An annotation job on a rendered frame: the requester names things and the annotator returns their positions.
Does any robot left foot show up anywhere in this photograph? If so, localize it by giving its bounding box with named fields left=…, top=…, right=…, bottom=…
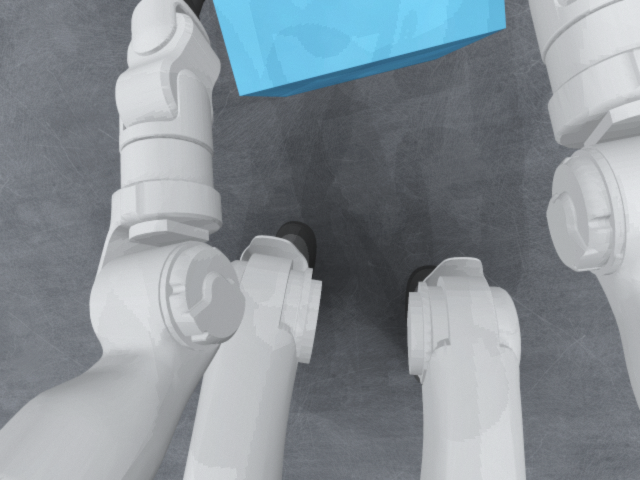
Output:
left=276, top=221, right=317, bottom=278

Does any carton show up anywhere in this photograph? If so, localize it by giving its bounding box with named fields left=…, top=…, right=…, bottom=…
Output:
left=213, top=0, right=506, bottom=97

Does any left robot upper arm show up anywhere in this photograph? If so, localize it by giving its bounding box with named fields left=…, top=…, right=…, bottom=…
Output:
left=0, top=241, right=246, bottom=480

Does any robot right forearm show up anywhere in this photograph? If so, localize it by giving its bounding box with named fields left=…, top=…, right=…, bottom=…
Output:
left=528, top=0, right=640, bottom=149

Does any robot left forearm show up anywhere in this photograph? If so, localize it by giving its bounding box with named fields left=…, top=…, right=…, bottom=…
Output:
left=95, top=0, right=222, bottom=279

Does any robot right thigh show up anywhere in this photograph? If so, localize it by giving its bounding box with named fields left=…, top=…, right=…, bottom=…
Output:
left=407, top=276, right=526, bottom=480

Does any robot left hand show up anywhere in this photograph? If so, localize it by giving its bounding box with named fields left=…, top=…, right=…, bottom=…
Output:
left=141, top=0, right=205, bottom=21

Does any right robot upper arm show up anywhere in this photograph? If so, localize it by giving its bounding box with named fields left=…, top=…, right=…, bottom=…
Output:
left=546, top=136, right=640, bottom=409

